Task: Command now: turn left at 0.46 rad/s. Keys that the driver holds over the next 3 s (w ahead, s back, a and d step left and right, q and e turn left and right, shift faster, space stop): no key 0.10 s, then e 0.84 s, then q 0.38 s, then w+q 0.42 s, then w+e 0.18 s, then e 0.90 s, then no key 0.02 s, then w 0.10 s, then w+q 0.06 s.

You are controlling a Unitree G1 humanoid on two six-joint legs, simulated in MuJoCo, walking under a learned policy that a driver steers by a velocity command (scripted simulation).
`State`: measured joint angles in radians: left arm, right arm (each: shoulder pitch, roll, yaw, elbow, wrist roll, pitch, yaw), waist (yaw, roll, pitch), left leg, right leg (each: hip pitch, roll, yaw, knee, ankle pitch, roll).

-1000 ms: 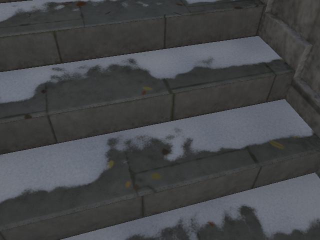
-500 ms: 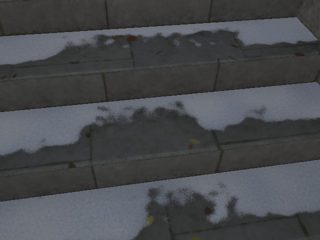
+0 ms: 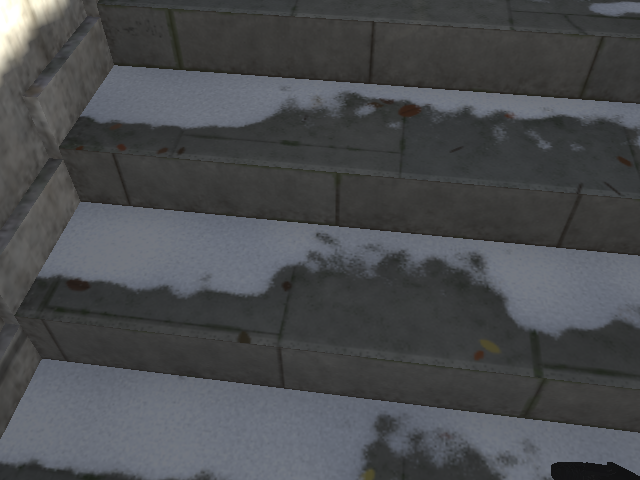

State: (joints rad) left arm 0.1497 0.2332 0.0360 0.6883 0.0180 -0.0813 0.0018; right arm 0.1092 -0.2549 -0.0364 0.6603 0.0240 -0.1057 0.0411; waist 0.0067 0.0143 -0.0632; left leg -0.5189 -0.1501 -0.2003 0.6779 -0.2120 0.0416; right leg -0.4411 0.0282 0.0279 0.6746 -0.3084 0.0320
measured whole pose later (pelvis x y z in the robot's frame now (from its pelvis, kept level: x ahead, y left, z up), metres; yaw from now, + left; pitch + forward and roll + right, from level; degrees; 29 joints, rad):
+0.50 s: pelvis +0.02 +0.00 +0.01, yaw -3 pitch +4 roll +1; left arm 0.17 0.23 0.03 0.66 0.02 -0.09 -0.01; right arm 0.09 -0.23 -0.04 0.60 -0.02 -0.08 -0.03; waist 0.01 -0.01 -0.02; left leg -0.42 0.01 0.08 0.61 -0.26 0.04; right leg -0.42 0.03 0.09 0.67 -0.33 -0.05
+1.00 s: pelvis +0.03 -0.04 +0.02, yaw -19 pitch +5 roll +1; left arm 0.24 0.23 0.04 0.69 0.03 -0.08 -0.02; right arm 0.10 -0.26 -0.05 0.65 -0.04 -0.07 -0.05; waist 0.02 0.02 -0.06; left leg -0.73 -0.03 -0.08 1.40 -0.33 -0.09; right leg -0.40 0.09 0.05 0.55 -0.23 -0.10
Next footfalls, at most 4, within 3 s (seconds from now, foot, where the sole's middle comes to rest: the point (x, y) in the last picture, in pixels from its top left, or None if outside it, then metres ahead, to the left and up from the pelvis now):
0.32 left None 0.10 0.11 -0.75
0.80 right None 0.07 -0.13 -0.75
1.16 left None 0.13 0.12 -0.75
1.94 right None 0.46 -0.07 -0.60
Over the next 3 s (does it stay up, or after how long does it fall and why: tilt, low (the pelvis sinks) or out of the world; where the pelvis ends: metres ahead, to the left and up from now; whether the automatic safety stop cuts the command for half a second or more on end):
stays up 0.62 0.08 0.31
